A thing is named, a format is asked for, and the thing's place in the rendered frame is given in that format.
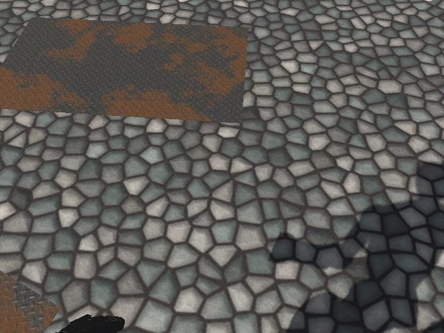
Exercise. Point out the robot left hand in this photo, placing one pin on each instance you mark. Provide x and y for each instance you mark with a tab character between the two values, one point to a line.
97	324

